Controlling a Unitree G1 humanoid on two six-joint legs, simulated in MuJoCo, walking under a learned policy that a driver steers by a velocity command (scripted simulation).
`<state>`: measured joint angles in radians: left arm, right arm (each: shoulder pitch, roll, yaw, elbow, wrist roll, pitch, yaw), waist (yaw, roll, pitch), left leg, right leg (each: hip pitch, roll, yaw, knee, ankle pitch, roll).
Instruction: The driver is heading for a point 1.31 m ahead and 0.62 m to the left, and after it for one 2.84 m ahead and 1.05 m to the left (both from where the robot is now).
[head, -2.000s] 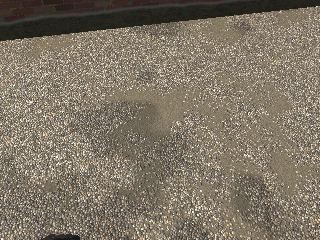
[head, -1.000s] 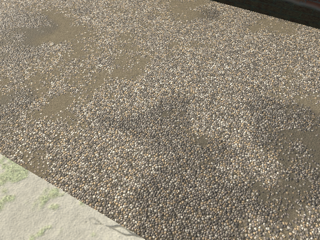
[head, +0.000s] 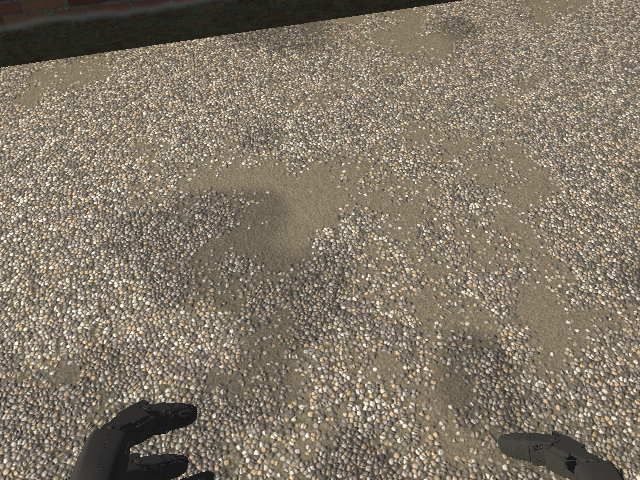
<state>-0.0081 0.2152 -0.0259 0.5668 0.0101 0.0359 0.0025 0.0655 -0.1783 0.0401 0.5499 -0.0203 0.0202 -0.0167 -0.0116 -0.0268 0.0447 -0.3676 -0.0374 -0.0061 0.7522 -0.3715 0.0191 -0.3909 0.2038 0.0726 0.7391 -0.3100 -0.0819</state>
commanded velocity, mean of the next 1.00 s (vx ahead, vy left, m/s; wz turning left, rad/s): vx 0.99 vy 0.00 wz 0.73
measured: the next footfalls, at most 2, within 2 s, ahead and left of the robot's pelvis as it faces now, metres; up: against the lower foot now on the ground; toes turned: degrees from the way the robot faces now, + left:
right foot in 0.50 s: +0.03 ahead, -0.09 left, +0.00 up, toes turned +19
left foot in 0.92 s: -0.06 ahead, +0.17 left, +0.00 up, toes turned +49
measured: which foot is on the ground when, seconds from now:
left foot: down 0.00-0.52, up 0.54-0.90, down 0.92-1.00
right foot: down 0.00-0.38, up 0.40-0.48, down 0.50-0.92, up 0.94-1.00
